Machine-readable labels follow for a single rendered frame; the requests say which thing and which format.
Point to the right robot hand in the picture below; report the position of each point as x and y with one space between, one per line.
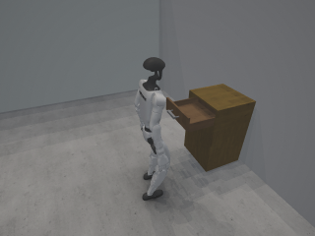
161 161

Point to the robot left upper arm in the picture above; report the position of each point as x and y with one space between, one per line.
137 98

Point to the cabinet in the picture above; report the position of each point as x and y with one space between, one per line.
221 143

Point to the drawer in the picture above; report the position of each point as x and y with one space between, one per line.
194 114

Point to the left robot shin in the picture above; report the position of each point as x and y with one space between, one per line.
153 162

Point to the right robot forearm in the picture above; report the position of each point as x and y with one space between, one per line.
156 136

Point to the left robot forearm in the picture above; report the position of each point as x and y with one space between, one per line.
139 114

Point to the robot head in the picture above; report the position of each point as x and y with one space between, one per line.
156 65

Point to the robot right upper arm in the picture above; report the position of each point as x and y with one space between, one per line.
158 102

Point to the handle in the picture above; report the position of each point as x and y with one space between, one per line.
171 114

